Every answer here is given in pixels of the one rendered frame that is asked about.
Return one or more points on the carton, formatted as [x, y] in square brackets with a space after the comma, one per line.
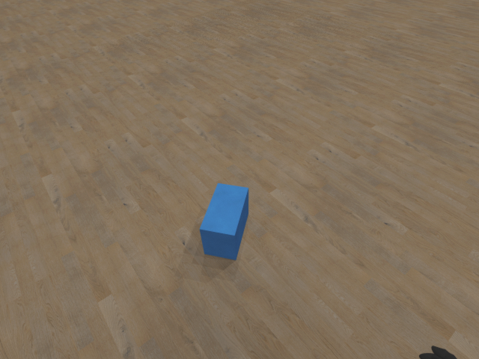
[224, 222]

